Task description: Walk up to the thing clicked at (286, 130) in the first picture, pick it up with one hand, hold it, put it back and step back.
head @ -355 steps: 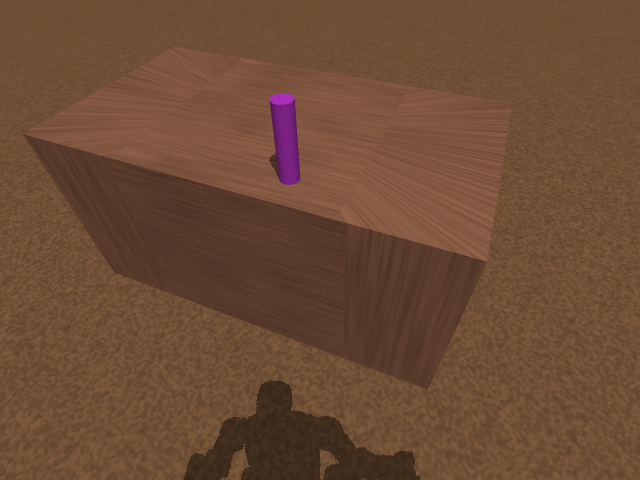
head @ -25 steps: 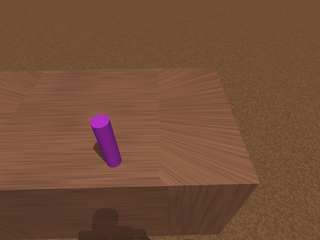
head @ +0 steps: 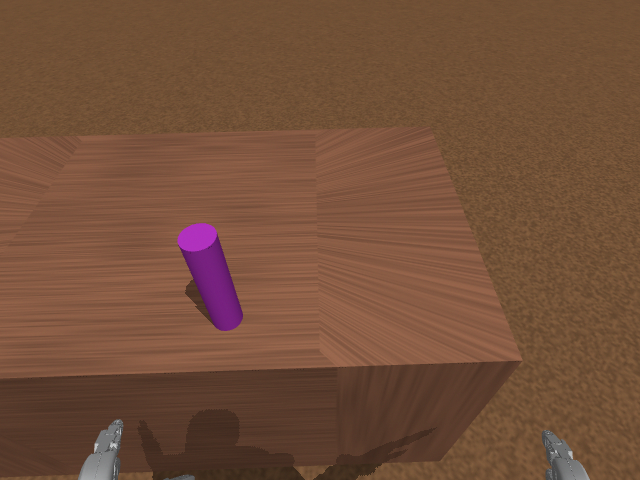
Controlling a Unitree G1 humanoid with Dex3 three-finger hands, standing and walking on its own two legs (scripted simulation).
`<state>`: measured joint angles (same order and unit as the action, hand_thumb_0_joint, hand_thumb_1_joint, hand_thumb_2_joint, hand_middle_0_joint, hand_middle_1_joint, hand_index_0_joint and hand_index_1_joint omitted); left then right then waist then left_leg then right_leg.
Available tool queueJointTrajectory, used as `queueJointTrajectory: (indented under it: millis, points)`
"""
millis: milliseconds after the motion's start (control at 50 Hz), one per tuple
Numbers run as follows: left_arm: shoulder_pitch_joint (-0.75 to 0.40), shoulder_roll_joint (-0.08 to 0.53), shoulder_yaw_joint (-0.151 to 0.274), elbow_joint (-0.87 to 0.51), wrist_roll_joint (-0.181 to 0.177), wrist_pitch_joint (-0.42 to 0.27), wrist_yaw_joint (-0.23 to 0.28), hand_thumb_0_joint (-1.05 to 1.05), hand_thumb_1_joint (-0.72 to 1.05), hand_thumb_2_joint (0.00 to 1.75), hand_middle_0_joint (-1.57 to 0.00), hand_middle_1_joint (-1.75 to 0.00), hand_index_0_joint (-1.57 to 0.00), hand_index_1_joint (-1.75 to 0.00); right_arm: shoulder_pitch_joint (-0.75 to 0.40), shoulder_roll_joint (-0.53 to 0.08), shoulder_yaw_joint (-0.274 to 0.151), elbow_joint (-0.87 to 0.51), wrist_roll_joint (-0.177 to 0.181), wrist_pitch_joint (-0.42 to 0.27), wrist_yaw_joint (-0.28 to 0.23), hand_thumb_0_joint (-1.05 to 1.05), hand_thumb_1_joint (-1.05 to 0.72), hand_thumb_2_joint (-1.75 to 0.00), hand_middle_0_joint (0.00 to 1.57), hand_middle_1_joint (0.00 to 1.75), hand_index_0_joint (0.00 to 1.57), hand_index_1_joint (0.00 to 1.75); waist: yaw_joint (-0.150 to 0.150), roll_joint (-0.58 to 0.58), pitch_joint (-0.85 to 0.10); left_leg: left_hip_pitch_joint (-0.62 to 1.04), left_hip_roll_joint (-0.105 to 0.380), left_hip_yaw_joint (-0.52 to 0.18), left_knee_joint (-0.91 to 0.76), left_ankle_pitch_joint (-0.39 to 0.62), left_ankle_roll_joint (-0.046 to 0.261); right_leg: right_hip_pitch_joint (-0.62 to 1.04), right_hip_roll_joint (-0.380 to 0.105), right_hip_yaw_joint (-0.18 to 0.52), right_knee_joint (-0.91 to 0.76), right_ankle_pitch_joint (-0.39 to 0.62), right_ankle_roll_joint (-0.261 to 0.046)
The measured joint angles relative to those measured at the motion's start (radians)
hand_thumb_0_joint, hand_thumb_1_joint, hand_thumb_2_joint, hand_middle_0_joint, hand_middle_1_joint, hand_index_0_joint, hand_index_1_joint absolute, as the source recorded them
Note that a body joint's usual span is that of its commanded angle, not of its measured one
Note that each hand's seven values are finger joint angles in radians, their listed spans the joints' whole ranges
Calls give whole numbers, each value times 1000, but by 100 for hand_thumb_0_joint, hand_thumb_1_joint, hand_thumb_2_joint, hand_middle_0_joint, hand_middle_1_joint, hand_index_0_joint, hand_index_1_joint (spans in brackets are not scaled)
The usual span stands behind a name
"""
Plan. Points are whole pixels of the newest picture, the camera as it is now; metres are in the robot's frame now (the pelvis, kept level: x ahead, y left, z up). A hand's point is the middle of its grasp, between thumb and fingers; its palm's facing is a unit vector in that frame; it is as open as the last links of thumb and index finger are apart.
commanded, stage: rise first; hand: left
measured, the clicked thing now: (214, 282) +0.43 +0.20 -0.02
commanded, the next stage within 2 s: go down in 1.20 s
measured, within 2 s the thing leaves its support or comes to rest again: neither
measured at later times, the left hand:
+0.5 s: hand (132, 460) +0.19 +0.25 -0.03, palm faces +0.25 -0.92 -0.31, open 17.4 cm
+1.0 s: hand (109, 465) +0.17 +0.25 +0.02, palm faces +0.28 -0.90 -0.34, open 17.5 cm
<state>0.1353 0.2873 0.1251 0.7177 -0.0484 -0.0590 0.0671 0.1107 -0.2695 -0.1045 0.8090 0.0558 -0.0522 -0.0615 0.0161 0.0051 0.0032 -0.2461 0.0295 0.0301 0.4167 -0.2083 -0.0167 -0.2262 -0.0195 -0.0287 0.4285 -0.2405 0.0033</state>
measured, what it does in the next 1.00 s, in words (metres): stands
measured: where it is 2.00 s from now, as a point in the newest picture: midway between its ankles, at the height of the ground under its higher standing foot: outside the picture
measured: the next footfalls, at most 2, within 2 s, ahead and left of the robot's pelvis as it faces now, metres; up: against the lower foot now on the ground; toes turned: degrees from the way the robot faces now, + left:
none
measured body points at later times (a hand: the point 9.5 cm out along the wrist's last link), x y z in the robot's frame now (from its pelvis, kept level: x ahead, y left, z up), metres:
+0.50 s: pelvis +0.01 +0.01 +0.00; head +0.01 +0.00 +0.45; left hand +0.17 +0.29 -0.01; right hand +0.17 -0.25 -0.08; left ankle +0.00 +0.13 -0.74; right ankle -0.01 -0.12 -0.74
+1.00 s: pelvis +0.00 +0.00 +0.00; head -0.01 -0.01 +0.45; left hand +0.15 +0.29 +0.04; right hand +0.16 -0.26 -0.09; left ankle +0.00 +0.13 -0.74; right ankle -0.01 -0.12 -0.74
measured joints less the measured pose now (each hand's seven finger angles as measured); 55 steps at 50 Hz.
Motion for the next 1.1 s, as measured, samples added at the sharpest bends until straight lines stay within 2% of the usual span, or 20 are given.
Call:
queueJointTrajectory:
  millis: [180,320,480,700,1100]
  points:
    - [102,-10,-4,-182,4,12,21,0,-26,12,-6,-6,-6,-6,89,20,19,-130,-8,11,-15,0,26,-12,6,5,6,5,7,4,13,43,-3,2,-7,-10,4,46,-3,2,-14,-6,5]
    - [163,-16,2,-346,5,-1,24,-1,-45,6,-5,-5,-5,-5,127,33,29,-227,-18,-3,-14,-1,44,-6,6,5,6,5,11,9,14,81,-4,4,-15,-15,6,88,-4,2,-32,-5,7]
    - [221,-17,6,-455,-5,4,4,-1,-50,3,-4,-5,-4,-5,139,34,19,-214,-17,1,2,-1,52,-4,6,5,6,5,15,15,15,108,-5,5,-21,-17,7,117,-5,3,-40,-5,8]
    - [269,-13,19,-586,-1,-21,-4,-1,-52,3,-4,-5,-4,-5,128,34,9,-198,-28,-4,2,-1,54,-3,6,5,6,5,19,30,51,119,-4,-1,-26,-4,6,129,-3,-3,-46,6,6]
    - [306,0,58,-682,2,-83,-21,-2,-54,5,-4,-5,-4,-5,109,38,-2,-149,-32,-36,6,-1,53,-4,6,5,6,5,26,33,59,122,-2,-13,-33,13,0,131,-1,-15,-41,12,-1]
